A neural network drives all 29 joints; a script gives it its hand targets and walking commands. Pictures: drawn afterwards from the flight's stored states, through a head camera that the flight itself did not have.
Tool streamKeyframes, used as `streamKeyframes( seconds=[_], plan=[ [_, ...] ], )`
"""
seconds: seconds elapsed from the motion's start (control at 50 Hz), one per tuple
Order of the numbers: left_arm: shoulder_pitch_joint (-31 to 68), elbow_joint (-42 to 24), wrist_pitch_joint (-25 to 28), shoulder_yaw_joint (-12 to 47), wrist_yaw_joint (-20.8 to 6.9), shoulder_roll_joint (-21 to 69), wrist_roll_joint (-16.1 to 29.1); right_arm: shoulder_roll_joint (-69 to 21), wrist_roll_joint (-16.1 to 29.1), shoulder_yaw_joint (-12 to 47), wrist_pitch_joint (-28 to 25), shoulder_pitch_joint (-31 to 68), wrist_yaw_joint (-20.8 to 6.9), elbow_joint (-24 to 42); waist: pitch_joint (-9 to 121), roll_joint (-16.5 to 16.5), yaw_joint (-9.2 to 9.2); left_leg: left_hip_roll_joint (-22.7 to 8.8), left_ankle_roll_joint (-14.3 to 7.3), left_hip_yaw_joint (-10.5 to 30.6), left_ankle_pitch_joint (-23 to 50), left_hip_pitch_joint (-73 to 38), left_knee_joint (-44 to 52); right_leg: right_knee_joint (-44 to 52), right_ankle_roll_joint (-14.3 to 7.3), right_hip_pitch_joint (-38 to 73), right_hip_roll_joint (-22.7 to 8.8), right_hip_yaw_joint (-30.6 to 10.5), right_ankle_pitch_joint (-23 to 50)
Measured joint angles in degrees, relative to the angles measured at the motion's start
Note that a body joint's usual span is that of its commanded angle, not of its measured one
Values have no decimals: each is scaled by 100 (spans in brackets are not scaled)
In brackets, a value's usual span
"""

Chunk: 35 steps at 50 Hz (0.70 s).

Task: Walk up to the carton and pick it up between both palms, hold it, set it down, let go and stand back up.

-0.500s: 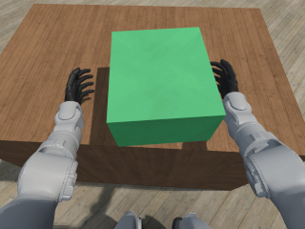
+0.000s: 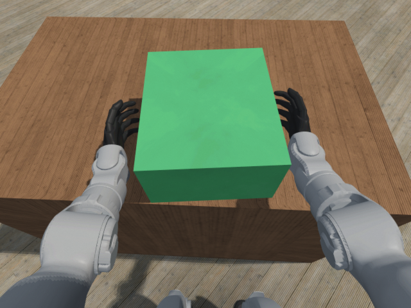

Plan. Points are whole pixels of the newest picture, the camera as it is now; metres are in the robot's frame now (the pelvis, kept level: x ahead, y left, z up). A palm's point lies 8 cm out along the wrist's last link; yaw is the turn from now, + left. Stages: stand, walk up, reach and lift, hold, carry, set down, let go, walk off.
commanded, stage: reach and lift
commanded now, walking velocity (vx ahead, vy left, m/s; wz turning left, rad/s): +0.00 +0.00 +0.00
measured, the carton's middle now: (208, 122) +0.49 +0.03 +0.02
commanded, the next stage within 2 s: none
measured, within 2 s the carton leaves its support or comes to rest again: neither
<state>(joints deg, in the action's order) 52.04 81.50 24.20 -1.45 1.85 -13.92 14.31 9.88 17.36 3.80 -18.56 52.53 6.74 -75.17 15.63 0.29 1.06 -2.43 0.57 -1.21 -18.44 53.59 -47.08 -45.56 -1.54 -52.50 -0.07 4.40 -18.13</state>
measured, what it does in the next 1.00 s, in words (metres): stands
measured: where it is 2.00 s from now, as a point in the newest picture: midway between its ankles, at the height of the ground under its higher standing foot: outside the picture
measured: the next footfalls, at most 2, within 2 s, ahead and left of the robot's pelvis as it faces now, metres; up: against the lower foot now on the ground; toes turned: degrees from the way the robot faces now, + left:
none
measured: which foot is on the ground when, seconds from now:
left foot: down 0.00-1.00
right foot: down 0.00-1.00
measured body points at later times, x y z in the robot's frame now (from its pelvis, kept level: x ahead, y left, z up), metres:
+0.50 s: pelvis +0.00 +0.00 +0.00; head +0.09 +0.01 +0.44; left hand +0.44 +0.21 +0.04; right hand +0.46 -0.15 +0.05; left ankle +0.02 +0.12 -0.69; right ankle +0.02 -0.10 -0.69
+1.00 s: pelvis +0.02 +0.02 +0.03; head +0.11 +0.02 +0.47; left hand +0.42 +0.21 +0.04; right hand +0.44 -0.14 +0.05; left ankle +0.02 +0.12 -0.69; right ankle +0.02 -0.10 -0.69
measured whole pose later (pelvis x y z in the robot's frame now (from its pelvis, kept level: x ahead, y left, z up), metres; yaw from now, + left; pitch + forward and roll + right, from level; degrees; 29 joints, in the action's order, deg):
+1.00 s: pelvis +0.02 +0.02 +0.03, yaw +1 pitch +20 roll -2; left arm 47.2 87.6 36.5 -12.3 1.9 -9.3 4.2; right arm 5.0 -9.7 -20.1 -26.9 45.8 3.7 -74.6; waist 10.1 -1.9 -0.8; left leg -0.9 -0.6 -0.4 -15.9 41.0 -37.4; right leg -33.9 -0.1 -38.3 -0.9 5.4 -15.0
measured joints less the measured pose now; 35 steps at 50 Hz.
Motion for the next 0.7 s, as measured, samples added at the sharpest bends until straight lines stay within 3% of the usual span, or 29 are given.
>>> streamKeyframes(
  seconds=[0.5,0.6,0.7],
  plan=[
    [116,195,208,-207,90,164,-225,-116,-457,-483,-35,109,0,-130,-54,-3,-66,29,-19,43,34,18,-1,24,12,15,-25,40,29],
    [96,208,278,-418,65,186,-409,-165,-855,-801,-54,71,-12,-70,-168,-15,-80,38,-25,52,66,-121,93,129,22,166,-28,50,60],
    [-12,369,574,-649,26,197,-702,-342,-1661,-1463,-203,-133,-47,71,-420,-91,-128,49,-30,97,160,-531,394,502,37,629,-19,98,180]
  ],
)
